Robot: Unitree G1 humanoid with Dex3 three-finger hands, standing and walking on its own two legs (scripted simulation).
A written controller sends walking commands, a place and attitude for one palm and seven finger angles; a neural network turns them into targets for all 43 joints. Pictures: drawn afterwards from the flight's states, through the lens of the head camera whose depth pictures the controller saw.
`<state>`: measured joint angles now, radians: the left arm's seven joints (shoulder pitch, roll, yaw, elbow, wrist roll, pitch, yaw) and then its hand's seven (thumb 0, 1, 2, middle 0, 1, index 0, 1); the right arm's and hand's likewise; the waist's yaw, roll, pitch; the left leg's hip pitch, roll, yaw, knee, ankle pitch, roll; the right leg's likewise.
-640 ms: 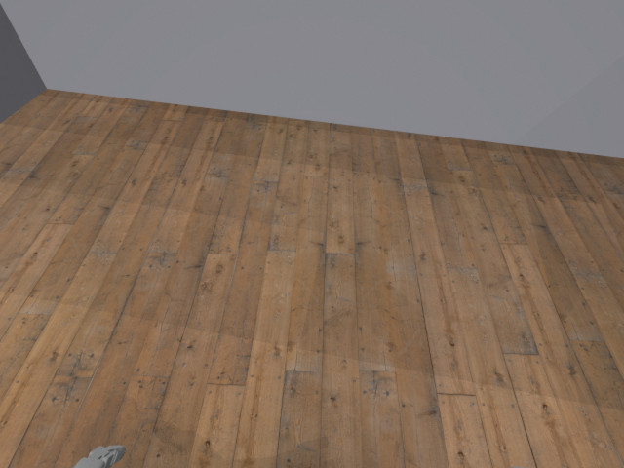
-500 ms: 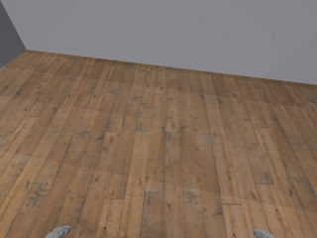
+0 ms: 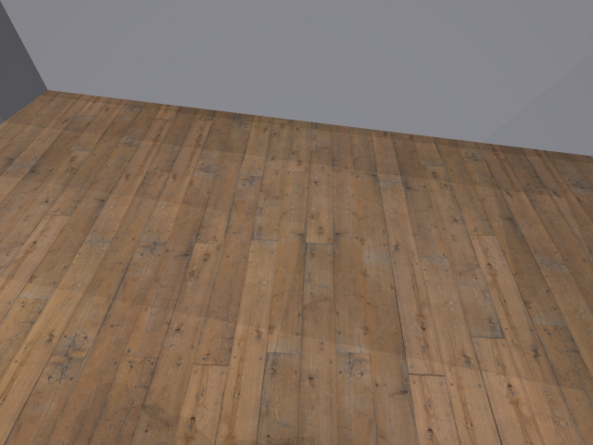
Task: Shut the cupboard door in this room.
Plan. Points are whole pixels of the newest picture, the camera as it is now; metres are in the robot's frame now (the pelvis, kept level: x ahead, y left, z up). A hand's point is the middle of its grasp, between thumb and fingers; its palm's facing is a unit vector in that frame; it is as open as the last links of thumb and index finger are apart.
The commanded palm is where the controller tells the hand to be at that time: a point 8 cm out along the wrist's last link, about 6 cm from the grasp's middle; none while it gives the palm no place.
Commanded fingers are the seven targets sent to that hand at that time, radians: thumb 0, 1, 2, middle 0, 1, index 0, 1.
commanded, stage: stand and wait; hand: left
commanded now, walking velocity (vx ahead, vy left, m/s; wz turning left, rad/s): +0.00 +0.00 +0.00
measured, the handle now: out of the picture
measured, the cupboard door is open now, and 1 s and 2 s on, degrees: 88 88 88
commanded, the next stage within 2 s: turn or walk to find it in 0.26 s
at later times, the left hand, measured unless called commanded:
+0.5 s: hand out of the picture +0.06 +0.23 -0.16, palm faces +0.02 -0.95 -0.31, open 7.4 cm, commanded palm none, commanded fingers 0.00 0.90 0.90 -0.20 -0.30 -0.20 -0.30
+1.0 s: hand out of the picture -0.01 +0.19 -0.16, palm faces +0.25 -0.92 -0.30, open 7.4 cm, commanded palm none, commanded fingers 0.00 0.90 0.90 -0.20 -0.30 -0.20 -0.30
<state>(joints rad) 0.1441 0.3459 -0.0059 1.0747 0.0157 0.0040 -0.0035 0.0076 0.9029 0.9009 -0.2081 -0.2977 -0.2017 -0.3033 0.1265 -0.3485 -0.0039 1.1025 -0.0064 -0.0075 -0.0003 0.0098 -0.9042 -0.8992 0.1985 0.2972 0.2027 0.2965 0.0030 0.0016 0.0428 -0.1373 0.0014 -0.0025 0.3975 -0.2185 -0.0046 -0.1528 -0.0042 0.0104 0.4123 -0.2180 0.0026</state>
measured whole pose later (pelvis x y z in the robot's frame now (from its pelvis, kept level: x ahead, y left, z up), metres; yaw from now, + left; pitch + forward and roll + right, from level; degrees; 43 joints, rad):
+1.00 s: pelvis -0.04 -0.03 -0.01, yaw +15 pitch +0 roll +0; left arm 0.21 0.20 0.03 0.90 0.02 0.02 0.03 0.01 0.91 0.90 -0.21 -0.30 -0.20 -0.30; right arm 0.23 -0.24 -0.08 0.96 -0.02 0.07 0.01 0.01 -0.91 -0.90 0.20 0.30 0.20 0.30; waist -0.01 0.05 0.06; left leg -0.50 -0.07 -0.12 0.91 -0.40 -0.02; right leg -0.23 -0.01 -0.04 0.56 -0.33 -0.01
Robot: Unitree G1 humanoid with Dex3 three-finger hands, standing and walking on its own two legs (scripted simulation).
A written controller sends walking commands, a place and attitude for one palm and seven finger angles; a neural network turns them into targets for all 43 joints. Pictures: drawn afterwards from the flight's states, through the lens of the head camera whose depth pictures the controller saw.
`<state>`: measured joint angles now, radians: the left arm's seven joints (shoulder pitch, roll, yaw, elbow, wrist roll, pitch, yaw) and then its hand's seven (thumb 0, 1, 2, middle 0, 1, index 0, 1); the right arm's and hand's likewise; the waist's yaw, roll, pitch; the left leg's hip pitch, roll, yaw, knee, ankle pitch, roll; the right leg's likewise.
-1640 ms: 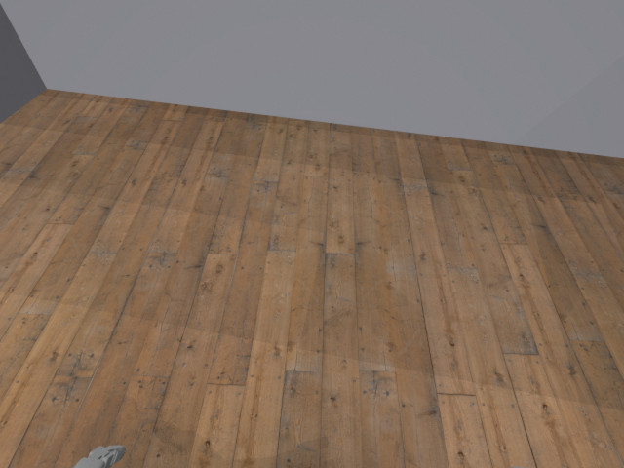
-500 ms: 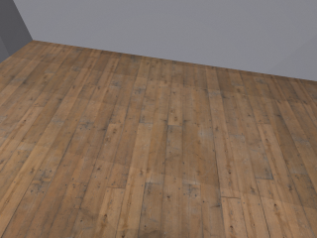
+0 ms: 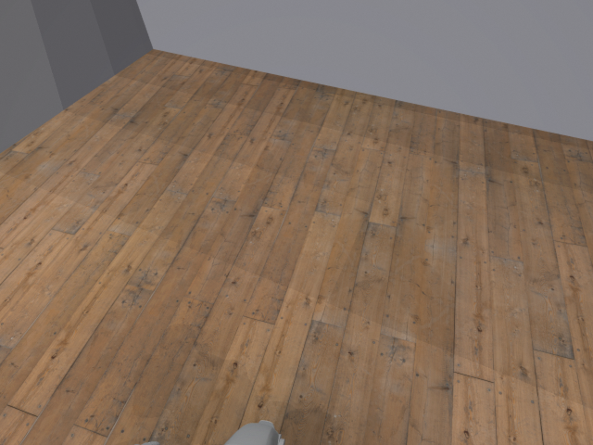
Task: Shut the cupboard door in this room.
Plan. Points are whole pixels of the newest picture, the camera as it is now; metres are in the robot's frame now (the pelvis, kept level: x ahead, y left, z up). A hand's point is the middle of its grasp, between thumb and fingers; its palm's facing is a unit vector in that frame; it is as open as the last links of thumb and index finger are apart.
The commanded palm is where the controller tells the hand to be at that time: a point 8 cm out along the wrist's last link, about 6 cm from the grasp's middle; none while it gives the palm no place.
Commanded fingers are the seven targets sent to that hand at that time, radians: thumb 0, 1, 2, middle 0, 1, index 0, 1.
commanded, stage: turn or walk to find it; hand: left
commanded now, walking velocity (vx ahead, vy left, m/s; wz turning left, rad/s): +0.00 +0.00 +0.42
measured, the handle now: out of the picture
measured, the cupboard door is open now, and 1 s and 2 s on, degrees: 88 88 88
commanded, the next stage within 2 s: none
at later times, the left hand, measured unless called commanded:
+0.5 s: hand out of the picture -0.03 +0.26 -0.17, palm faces +0.26 -0.93 -0.25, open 7.4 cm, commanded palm none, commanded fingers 0.00 0.90 0.90 -0.20 -0.30 -0.20 -0.30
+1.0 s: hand out of the picture -0.08 +0.20 -0.16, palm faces +0.44 -0.87 -0.23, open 7.4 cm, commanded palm none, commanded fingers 0.00 0.90 0.90 -0.20 -0.30 -0.20 -0.30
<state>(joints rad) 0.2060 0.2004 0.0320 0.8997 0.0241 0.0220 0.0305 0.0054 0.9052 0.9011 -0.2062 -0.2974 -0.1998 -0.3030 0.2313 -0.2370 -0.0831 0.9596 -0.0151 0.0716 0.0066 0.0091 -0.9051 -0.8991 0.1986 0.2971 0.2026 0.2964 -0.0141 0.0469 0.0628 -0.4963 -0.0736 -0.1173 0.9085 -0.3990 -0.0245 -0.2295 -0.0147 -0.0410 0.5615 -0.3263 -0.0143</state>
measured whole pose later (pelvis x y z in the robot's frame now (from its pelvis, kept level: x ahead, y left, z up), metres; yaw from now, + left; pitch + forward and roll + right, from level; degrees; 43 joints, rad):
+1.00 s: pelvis -0.05 +0.00 +0.00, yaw +26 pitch -1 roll +1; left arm 0.24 0.18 0.03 0.91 0.04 0.02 0.02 0.01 0.90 0.90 -0.21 -0.30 -0.20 -0.30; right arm 0.22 -0.24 -0.08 1.00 -0.01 0.08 0.02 0.01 -0.91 -0.90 0.19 0.30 0.20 0.30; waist 0.00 -0.01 0.08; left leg -0.37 0.04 0.03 0.91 -0.45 -0.06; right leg -0.24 -0.11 -0.19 0.52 -0.25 0.00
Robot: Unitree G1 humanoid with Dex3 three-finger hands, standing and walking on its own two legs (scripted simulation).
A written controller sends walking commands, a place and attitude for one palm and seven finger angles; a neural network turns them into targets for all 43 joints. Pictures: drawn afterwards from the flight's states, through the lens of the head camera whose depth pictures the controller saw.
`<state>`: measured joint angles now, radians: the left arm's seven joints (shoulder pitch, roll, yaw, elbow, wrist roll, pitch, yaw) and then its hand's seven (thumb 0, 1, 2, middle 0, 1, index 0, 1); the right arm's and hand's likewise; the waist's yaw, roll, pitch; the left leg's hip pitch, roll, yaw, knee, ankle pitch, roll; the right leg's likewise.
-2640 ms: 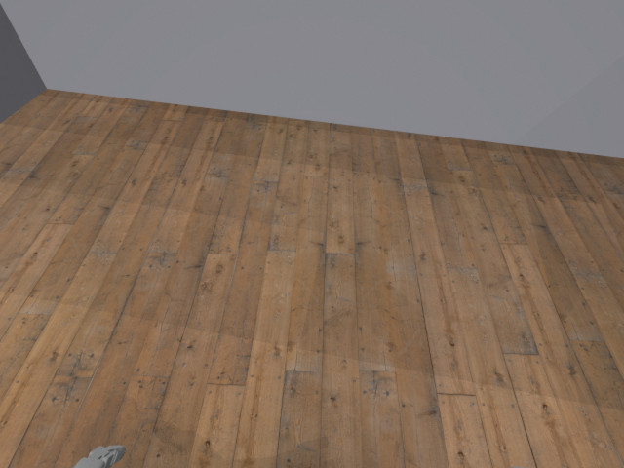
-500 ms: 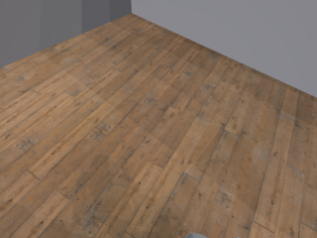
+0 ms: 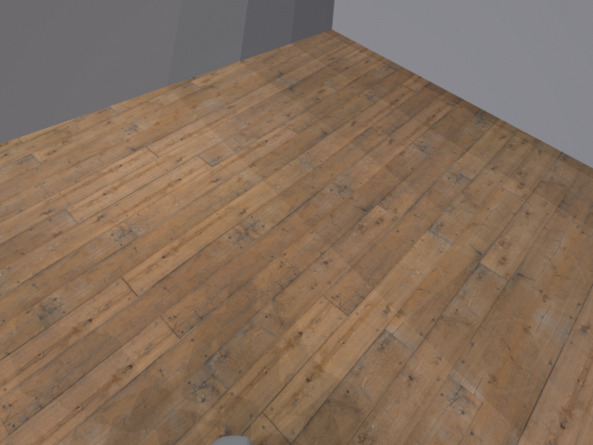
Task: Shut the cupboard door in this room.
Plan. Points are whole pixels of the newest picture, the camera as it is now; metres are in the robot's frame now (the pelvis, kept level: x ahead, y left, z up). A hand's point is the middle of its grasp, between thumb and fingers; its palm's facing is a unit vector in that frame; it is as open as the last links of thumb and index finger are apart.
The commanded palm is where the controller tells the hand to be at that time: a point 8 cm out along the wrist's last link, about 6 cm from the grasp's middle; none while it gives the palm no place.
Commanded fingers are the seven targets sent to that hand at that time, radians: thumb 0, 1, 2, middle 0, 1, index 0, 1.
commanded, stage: turn or walk to find it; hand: left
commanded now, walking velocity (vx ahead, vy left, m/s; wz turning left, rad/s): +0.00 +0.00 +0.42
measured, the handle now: out of the picture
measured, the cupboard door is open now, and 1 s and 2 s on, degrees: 88 88 88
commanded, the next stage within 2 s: none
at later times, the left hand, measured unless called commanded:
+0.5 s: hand out of the picture +0.03 +0.25 -0.16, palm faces +0.21 -0.95 -0.25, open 7.4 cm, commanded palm none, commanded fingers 0.00 0.90 0.90 -0.20 -0.30 -0.20 -0.30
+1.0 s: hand out of the picture -0.10 +0.21 -0.17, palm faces +0.44 -0.86 -0.24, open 7.4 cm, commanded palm none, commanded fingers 0.00 0.90 0.90 -0.20 -0.30 -0.20 -0.30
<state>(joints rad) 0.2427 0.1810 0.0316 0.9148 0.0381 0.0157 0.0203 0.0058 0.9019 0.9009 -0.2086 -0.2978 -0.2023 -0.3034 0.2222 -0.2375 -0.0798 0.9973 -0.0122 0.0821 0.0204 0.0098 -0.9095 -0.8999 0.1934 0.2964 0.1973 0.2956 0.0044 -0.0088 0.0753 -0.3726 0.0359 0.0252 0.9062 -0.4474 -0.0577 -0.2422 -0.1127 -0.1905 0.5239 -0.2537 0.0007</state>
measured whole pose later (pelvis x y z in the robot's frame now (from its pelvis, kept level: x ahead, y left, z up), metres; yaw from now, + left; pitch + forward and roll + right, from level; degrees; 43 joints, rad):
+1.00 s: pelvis -0.05 +0.01 +0.00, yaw +25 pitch -1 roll +1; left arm 0.25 0.20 0.04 0.95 0.04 0.02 0.02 0.01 0.90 0.90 -0.21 -0.30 -0.20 -0.30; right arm 0.18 -0.24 -0.07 0.98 -0.01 0.07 0.02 0.01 -0.91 -0.90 0.19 0.30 0.20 0.30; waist 0.02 -0.02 0.09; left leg -0.31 0.03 0.04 0.74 -0.42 -0.06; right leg -0.24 -0.13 -0.20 0.56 -0.30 0.01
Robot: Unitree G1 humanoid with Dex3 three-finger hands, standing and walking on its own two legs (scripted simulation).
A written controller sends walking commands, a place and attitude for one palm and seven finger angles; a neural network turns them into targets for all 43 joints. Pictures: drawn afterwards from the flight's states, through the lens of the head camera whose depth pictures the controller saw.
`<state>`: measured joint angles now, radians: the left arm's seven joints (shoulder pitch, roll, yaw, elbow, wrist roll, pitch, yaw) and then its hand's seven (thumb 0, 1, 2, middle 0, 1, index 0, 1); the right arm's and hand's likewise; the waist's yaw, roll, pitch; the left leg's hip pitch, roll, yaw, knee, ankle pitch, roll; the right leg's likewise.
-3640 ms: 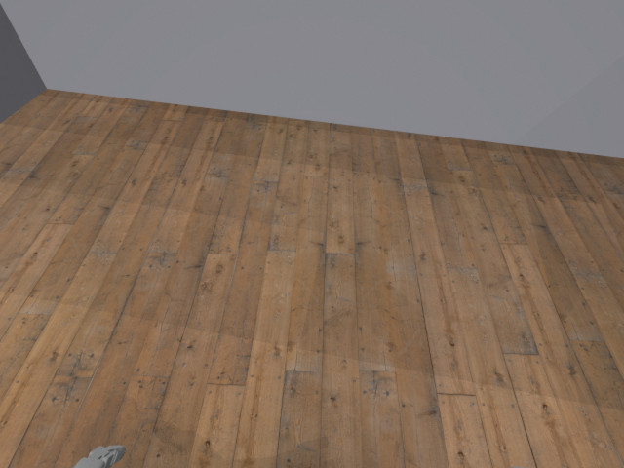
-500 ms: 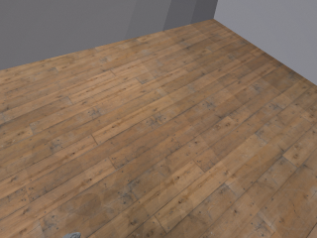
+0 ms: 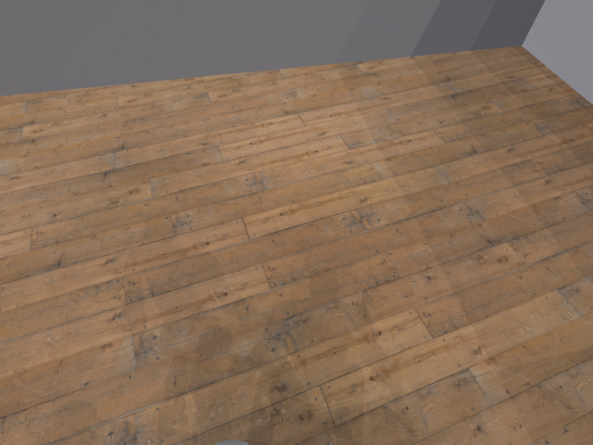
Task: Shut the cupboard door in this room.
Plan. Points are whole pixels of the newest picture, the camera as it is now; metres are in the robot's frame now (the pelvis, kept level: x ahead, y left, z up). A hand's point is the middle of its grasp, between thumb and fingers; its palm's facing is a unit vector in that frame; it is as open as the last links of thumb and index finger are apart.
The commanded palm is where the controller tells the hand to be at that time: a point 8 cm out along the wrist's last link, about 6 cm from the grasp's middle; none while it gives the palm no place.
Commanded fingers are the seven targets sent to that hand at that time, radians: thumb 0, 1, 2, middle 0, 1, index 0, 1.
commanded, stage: turn or walk to find it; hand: left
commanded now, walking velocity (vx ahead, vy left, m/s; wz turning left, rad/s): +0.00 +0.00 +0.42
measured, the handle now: out of the picture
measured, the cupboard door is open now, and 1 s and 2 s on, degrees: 88 88 88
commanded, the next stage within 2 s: none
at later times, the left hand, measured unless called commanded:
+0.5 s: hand out of the picture +0.04 +0.21 -0.15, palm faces +0.21 -0.94 -0.28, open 7.4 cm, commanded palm none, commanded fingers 0.00 0.90 0.90 -0.20 -0.30 -0.20 -0.30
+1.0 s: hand out of the picture -0.12 +0.23 -0.19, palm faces +0.44 -0.87 -0.24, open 7.4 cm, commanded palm none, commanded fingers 0.00 0.90 0.90 -0.20 -0.30 -0.20 -0.30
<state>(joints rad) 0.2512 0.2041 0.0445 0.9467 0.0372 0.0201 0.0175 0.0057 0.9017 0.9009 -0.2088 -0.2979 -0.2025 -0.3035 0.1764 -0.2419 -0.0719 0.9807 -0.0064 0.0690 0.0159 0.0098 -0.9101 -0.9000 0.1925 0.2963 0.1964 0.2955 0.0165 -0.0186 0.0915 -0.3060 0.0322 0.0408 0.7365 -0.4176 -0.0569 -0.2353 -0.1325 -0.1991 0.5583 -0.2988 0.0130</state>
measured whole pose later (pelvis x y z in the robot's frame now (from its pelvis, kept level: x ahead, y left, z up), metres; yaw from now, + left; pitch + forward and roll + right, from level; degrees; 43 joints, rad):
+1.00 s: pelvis -0.06 +0.02 -0.01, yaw +24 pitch +0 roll +0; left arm 0.25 0.26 0.07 0.98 0.02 0.07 0.02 0.01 0.91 0.90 -0.21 -0.30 -0.20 -0.30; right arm 0.17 -0.20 -0.05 0.96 -0.01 0.02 0.01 0.01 -0.91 -0.90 0.19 0.30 0.20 0.30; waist 0.02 -0.06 0.08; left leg -0.26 0.01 0.06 0.60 -0.34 0.03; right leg -0.41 -0.12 -0.11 0.93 -0.50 0.06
